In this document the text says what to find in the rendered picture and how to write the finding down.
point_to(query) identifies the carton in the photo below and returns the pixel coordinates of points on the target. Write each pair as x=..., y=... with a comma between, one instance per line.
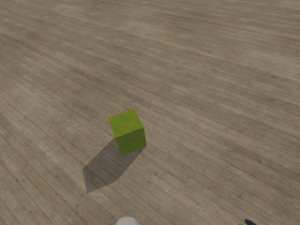
x=128, y=131

